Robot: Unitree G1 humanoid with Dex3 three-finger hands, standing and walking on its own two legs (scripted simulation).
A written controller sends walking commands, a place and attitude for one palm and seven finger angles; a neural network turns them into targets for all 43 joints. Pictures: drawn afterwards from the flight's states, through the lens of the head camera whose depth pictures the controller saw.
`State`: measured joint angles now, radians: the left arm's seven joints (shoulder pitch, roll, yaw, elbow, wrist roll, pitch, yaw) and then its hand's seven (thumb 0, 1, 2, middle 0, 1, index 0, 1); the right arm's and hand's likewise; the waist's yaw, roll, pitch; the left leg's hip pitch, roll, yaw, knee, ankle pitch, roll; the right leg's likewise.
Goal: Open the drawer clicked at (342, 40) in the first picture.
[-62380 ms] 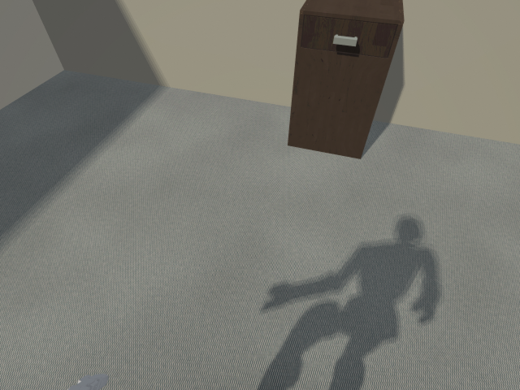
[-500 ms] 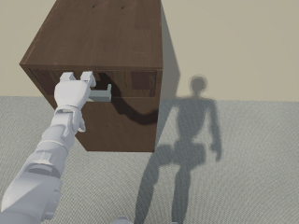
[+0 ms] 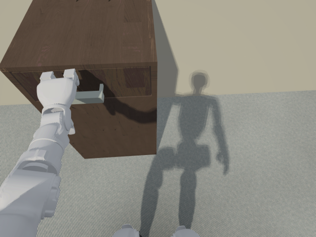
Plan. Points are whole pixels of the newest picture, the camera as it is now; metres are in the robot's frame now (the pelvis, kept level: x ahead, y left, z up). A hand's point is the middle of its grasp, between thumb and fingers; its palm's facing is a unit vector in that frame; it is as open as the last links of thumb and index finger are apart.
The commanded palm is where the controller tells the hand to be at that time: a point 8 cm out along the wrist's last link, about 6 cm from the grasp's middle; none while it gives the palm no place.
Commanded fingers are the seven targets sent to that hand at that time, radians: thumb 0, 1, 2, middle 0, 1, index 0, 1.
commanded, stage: re-aim the fingers above the handle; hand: left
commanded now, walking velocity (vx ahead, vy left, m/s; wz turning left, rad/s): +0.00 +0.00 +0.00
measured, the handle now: (87, 92) +0.56 +0.20 -0.03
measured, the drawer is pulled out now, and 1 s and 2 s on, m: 0.00 0.00 0.00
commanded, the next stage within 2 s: lower the fingers behind the handle in 1.38 s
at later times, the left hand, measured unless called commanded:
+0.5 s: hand (66, 108) +0.46 +0.23 +0.01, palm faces -0.06 +0.04 -1.00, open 13.8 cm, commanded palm +0.45 +0.19 +0.08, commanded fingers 0.00 -0.50 0.30 -0.30 -1.20 -0.30 -1.20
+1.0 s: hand (70, 113) +0.45 +0.22 +0.01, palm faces -0.18 -0.06 -0.98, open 13.8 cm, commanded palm +0.45 +0.19 +0.08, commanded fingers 0.00 -0.50 0.30 -0.30 -1.20 -0.30 -1.20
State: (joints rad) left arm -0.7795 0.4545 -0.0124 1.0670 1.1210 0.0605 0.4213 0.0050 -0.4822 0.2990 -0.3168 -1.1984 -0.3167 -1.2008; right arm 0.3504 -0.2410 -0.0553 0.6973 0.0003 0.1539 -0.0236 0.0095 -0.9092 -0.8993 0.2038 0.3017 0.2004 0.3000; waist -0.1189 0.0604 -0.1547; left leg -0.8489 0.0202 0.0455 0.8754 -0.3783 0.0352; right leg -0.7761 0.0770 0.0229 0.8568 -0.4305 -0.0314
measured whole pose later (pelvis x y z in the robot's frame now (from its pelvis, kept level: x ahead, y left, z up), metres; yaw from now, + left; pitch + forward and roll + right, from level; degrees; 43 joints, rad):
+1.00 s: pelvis +0.01 +0.00 +0.01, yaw +1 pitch +18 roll -1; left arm -0.70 0.40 -0.15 0.96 0.98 0.11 0.23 0.00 -0.48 0.30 -0.32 -1.20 -0.32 -1.20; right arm 0.37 -0.22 -0.06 0.71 0.01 0.14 -0.04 0.01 -0.91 -0.90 0.21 0.30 0.20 0.30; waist -0.09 0.05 -0.14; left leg -0.74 0.01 0.02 0.79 -0.36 0.03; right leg -0.66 0.07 0.01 0.76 -0.41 -0.03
